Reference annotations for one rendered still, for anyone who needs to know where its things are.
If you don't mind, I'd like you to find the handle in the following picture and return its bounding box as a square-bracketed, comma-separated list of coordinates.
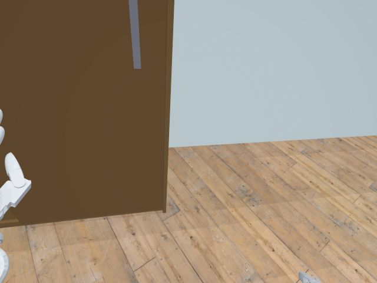
[128, 0, 141, 69]

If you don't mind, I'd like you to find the wardrobe door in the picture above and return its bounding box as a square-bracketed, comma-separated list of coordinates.
[0, 0, 166, 224]
[1, 209, 16, 221]

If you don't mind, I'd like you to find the left robot hand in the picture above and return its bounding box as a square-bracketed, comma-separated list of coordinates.
[0, 109, 31, 220]

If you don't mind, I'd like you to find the right robot hand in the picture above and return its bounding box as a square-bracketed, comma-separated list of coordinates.
[299, 271, 321, 283]

